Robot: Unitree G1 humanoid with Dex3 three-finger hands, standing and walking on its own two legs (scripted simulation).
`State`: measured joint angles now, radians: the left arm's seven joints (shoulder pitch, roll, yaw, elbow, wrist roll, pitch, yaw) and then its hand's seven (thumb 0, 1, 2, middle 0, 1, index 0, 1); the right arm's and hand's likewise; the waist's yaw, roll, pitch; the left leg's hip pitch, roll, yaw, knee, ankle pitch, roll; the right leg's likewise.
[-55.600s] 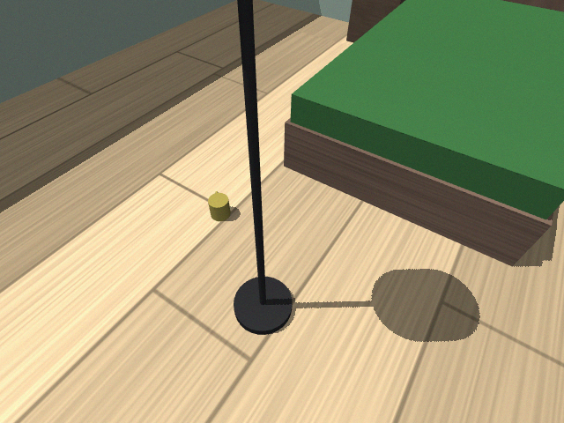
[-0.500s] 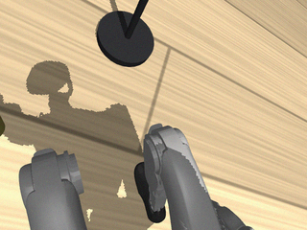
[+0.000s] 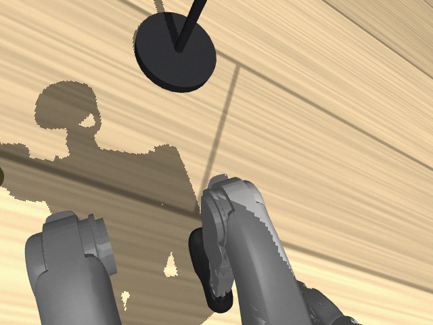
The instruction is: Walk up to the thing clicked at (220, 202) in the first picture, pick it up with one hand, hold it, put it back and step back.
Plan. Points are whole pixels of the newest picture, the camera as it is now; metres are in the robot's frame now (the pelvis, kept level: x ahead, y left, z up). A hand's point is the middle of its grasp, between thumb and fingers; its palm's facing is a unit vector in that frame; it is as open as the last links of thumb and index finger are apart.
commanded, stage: open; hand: left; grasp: from above
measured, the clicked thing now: out of the picture +0.42 +0.36 -0.24
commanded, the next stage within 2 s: withdraw in 0.08 s
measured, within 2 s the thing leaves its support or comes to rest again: rests again in 0.78 s
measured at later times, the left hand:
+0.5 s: hand out of the picture +0.43 +0.34 -0.16, palm faces -0.28 -0.11 -0.95, open 14.1 cm
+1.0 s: hand out of the picture +0.39 +0.34 -0.08, palm faces -0.51 -0.12 -0.85, open 14.1 cm
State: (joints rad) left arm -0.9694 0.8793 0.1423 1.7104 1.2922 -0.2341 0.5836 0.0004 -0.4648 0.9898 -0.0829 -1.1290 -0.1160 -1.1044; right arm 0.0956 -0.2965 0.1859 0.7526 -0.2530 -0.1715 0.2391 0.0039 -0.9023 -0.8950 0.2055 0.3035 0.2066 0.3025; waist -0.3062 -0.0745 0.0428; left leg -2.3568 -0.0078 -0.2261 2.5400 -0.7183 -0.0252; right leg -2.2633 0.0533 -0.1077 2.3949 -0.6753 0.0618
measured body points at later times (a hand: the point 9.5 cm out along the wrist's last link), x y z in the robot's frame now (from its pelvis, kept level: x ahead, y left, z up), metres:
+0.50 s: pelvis +0.00 +0.00 +0.01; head +0.22 +0.11 +0.39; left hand +0.44 +0.34 -0.11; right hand +0.07 -0.26 -0.08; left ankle +0.06 +0.13 -0.27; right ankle +0.11 -0.13 -0.27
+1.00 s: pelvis -0.02 +0.00 +0.07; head +0.19 +0.10 +0.45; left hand +0.41 +0.34 -0.03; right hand +0.09 -0.29 -0.03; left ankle +0.06 +0.13 -0.27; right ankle +0.11 -0.13 -0.27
